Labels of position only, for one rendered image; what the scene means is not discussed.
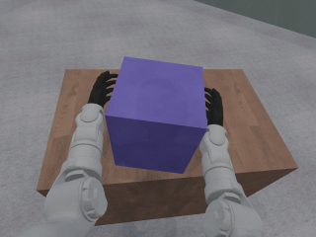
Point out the right robot forearm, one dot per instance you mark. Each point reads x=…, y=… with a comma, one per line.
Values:
x=217, y=168

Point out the carton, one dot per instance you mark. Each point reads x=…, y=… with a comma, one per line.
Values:
x=156, y=116

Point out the robot left upper arm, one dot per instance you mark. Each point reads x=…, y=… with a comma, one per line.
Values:
x=71, y=209

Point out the right robot hand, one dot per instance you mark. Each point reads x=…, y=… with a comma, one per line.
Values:
x=214, y=114

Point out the robot right upper arm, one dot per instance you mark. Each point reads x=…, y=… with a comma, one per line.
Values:
x=226, y=218

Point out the left robot forearm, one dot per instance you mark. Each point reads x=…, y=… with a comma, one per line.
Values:
x=86, y=147

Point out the left robot hand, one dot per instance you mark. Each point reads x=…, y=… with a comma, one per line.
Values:
x=99, y=92

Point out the pedestal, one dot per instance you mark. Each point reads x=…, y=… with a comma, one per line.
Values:
x=257, y=152

